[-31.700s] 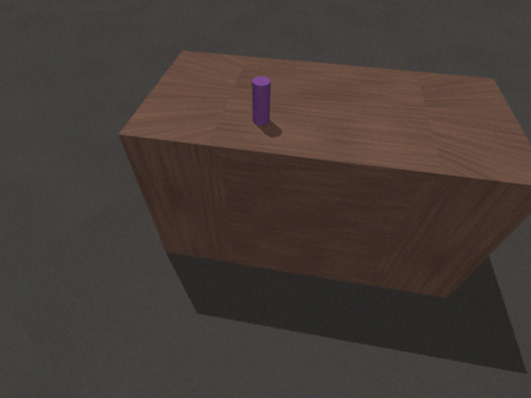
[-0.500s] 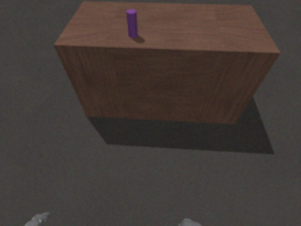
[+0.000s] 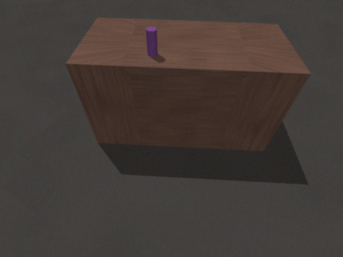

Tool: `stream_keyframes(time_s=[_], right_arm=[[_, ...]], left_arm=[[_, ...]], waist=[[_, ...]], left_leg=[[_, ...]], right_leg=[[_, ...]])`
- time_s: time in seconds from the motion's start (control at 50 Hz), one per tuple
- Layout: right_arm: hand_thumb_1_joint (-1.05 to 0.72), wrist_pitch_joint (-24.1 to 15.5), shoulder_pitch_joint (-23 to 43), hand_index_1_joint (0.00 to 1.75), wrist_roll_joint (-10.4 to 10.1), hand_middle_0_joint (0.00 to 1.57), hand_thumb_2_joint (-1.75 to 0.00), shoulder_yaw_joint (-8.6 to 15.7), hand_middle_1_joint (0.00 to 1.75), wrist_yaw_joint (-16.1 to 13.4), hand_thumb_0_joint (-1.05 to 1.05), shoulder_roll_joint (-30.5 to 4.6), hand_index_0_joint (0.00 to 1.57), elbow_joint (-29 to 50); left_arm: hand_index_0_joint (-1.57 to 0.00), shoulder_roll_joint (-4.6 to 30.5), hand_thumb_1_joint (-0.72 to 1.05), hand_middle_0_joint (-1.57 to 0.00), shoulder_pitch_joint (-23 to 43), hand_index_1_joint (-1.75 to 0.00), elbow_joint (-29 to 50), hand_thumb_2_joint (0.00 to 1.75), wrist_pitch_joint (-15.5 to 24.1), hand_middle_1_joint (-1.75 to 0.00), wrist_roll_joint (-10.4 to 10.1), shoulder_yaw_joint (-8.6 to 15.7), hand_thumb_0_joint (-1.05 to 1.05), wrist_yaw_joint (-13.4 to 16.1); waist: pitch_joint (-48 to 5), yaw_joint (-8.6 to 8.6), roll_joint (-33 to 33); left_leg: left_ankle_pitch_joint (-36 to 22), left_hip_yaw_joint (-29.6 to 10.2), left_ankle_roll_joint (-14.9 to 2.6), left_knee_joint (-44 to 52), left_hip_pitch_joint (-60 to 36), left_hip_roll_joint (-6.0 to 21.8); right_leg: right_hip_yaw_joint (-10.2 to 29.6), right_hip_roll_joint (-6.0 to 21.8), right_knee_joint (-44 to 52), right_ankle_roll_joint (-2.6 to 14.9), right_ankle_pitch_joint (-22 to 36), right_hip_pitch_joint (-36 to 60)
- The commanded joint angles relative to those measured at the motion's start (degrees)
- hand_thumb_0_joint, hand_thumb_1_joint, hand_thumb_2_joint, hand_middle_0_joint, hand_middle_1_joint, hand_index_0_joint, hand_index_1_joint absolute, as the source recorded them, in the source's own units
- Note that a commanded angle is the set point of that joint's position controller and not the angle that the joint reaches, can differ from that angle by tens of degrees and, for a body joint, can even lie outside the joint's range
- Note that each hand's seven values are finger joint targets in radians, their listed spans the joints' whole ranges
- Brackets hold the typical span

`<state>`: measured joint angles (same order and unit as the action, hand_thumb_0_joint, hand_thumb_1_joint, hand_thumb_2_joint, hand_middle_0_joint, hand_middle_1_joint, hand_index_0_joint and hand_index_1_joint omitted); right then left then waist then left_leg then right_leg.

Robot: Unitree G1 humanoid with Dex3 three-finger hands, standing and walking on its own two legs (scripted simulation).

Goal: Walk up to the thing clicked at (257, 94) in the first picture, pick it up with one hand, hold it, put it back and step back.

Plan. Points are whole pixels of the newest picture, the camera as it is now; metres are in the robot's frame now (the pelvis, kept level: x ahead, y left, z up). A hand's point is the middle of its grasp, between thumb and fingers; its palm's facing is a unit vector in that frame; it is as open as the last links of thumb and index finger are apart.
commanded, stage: step back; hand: left
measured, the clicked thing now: (152, 42) +1.08 +0.16 -0.05
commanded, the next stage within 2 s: stand in 0.42 s
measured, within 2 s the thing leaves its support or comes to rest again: neither
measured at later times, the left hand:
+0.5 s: hand (76, 255) +0.15 +0.25 -0.14, palm faces -0.03 -0.94 -0.34, open 7.4 cm
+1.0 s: hand out of the picture +0.10 +0.24 -0.14, palm faces -0.04 -0.94 -0.33, open 7.4 cm
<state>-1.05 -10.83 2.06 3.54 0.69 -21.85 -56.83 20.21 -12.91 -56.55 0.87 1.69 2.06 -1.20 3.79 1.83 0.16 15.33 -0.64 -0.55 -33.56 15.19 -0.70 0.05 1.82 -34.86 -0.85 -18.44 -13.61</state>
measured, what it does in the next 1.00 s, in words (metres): stands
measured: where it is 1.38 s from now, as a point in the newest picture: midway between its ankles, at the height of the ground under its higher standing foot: outside the picture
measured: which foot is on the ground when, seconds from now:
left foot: down 0.00-1.00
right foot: down 0.00-1.00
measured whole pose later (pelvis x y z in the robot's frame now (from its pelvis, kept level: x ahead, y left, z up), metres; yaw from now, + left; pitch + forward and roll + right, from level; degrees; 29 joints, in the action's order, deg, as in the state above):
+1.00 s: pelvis +0.02 +0.00 +0.02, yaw -1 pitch -3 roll +0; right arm -0.5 -4.6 0.6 0.4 0.6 -19.9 -65.7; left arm 19.7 -5.3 -66.1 0.6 0.4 0.2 -0.6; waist 3.9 -0.4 -0.1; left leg 9.3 0.1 0.2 -18.2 6.1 0.3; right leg 0.7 0.6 -17.6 -0.9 -10.5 -4.4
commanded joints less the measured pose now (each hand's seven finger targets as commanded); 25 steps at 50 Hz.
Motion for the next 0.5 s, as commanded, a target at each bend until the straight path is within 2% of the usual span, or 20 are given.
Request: stream_keyframes(time_s=[0.0, 0.02, 0.06, 0.08, 0.1, 0.12, 0.22, 0.32, 0.38, 0.4, 0.42, 0.48], right_arm=[[-0.9, -2.07, 2.68, 0.3, -0.18, 0.2, -0.9, 3.11, 0.3, -1.07, 0.0, -15.5, 0.2, 3.87], [-0.9, -2.03, 5.0, 0.3, -0.1, 0.2, -0.9, 2.96, 0.3, -0.99, 0.0, -14.75, 0.2, 4.08], [-0.9, -1.87, 7.19, 0.3, -0.14, 0.2, -0.9, 2.07, 0.3, -1.04, 0.0, -12.74, 0.2, 3.66], [-0.9, -1.93, 6.97, 0.3, -0.46, 0.2, -0.9, 1.64, 0.3, -1.07, 0.0, -11.76, 0.2, 3.37], [-0.9, -1.93, 6.52, 0.3, -0.74, 0.2, -0.9, 1.23, 0.3, -1.07, 0.0, -10.68, 0.2, 3.04], [-0.9, -1.88, 5.8, 0.3, -0.92, 0.2, -0.9, 1.21, 0.3, -1.17, 0.0, -10.24, 0.2, 2.73], [-0.9, -1.83, 6.58, 0.3, -1.2, 0.2, -0.9, 1.38, 0.3, -1.58, 0.0, -10.43, 0.2, 0.78], [-0.9, -1.53, 7.88, 0.3, -1.24, 0.2, -0.9, 1.19, 0.3, -1.54, 0.0, -9.74, 0.2, -0.36], [-0.9, -1.36, 8.63, 0.3, -1.02, 0.2, -0.9, 1.15, 0.3, -1.47, 0.0, -9.69, 0.2, -1.12], [-0.9, -1.31, 9.16, 0.3, -1.74, 0.2, -0.9, 0.44, 0.3, -1.3, 0.0, -9.91, 0.2, -1.28], [-0.9, -1.38, 9.3, 0.3, -1.71, 0.2, -0.9, 0.49, 0.3, -1.24, 0.0, -10.13, 0.2, -1.54], [-0.9, -1.32, 9.39, 0.3, -1.82, 0.2, -0.9, 0.09, 0.3, -1.29, 0.0, -10.09, 0.2, -2.35]], left_arm=[[-0.2, 12.68, 0.9, -0.2, 3.82, -0.3, 3.93, 0.9, 0.4, -0.3, -1.06, 2.53, 0.0, 1.27], [-0.2, 12.66, 0.9, -0.2, 3.37, -0.3, 3.72, 0.9, 0.66, -0.3, -0.8, 2.35, 0.0, 1.27], [-0.2, 10.93, 0.9, -0.2, 2.56, -0.3, 2.26, 0.9, 1.28, -0.3, -0.83, 2.06, 0.0, 1.41], [-0.2, 12.39, 0.9, -0.2, 2.46, -0.3, 1.93, 0.9, 1.76, -0.3, -0.83, 2.38, 0.0, 1.5], [-0.2, 13.08, 0.9, -0.2, 2.82, -0.3, 1.55, 0.9, 1.9, -0.3, -1.01, 2.48, 0.0, 1.51], [-0.2, 13.6, 0.9, -0.2, 4.2, -0.3, 1.74, 0.9, 1.81, -0.3, -1.06, 2.49, 0.0, 1.45], [-0.2, 12.78, 0.9, -0.2, 6.65, -0.3, 0.99, 0.9, 1.56, -0.3, -1.22, 1.81, 0.0, 1.83], [-0.2, 13.19, 0.9, -0.2, 8.09, -0.3, 0.27, 0.9, 1.55, -0.3, -1.09, 1.77, 0.0, 2.1], [-0.2, 12.78, 0.9, -0.2, 9.88, -0.3, 0.41, 0.9, 1.31, -0.3, -0.98, 1.74, 0.0, 2.11], [-0.2, 11.14, 0.9, -0.2, 9.93, -0.3, -1.11, 0.9, 1.17, -0.3, -1.88, 0.76, 0.0, 2.07], [-0.2, 10.91, 0.9, -0.2, 9.4, -0.3, -1.35, 0.9, 1.19, -0.3, -1.89, 0.68, 0.0, 2.08], [-0.2, 11.37, 0.9, -0.2, 10.57, -0.3, -2.23, 0.9, 1.1, -0.3, -1.68, 0.64, 0.0, 2.27]], waist=[[-2.02, -1.35, -5.16], [-1.94, -0.42, -3.91], [-1.73, 0.89, -6.35], [-3.43, 0.67, -6.71], [-4.89, 0.18, -6.45], [-5.29, -0.73, -5.83], [-7.98, -0.97, -1.76], [-8.66, -1.15, 0.89], [-7.72, -1.42, 0.18], [-7.07, -1.68, -1.27], [-8.01, -1.46, -0.97], [-8.08, -1.79, -1.3]], left_leg=[[13.23, -23.97, -10.18, 18.59, 0.56, 19.24], [9.13, -21.05, -10.0, 16.88, 0.92, 18.16], [-4.66, -12.47, -5.63, 12.1, 1.45, 13.15], [-12.08, -8.71, -3.33, 9.38, 1.22, 10.36], [-12.34, -7.08, -1.83, 8.3, 1.06, 8.31], [-10.74, -5.89, -1.21, 8.82, 0.64, 7.18], [-20.99, -4.79, -1.93, 7.61, -5.85, 7.65], [-21.9, -2.85, -1.82, 7.01, -6.96, 6.97], [-20.29, -2.86, -1.66, 8.69, -6.46, 7.19], [-23.65, -5.26, -1.69, 11.4, -8.65, 8.13], [-26.99, -5.16, -1.62, 11.19, -10.68, 8.58], [-29.93, -4.84, -1.22, 12.36, -11.37, 8.67]], right_leg=[[2.08, -0.25, -5.87, 1.72, -9.77, -5.73], [2.13, -0.11, -3.64, 2.26, -9.05, -3.41], [2.39, 0.39, 7.84, 2.66, 1.03, 2.2], [4.08, 1.28, 9.55, 2.86, 9.18, 5.48], [5.96, 2.26, 8.66, 3.33, 13.06, 6.32], [6.12, 3.21, 7.88, 3.87, 14.11, 6.73], [4.85, 3.8, 8.51, 3.56, 20.49, 6.75], [5.44, 4.79, 9.33, 3.38, 24.48, 8.2], [5.13, 4.48, 9.84, 3.31, 22.17, 7.86], [5.39, 4.66, 11.49, 2.39, 24.15, 7.54], [4.96, 4.65, 11.75, 1.99, 25.58, 8.03], [4.48, 4.47, 12.88, 1.61, 26.41, 10.11]])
